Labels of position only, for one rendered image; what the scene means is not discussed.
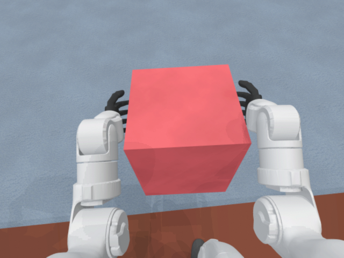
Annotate robot right hand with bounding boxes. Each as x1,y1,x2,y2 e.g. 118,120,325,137
237,80,262,122

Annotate robot right upper arm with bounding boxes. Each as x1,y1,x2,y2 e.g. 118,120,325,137
253,195,344,258

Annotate robot left upper arm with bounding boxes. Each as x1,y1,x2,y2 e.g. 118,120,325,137
47,207,130,258

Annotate robot right thigh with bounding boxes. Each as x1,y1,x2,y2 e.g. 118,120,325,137
199,241,244,258

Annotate robot left forearm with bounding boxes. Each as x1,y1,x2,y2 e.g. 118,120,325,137
67,110,125,241

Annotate right robot foot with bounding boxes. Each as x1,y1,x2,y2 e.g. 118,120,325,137
191,239,205,258

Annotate robot left hand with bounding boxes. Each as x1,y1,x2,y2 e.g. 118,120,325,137
105,90,129,133

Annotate carton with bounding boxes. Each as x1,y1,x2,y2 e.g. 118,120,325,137
124,64,252,196

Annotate robot right forearm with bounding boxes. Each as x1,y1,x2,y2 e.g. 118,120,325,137
246,99,321,226

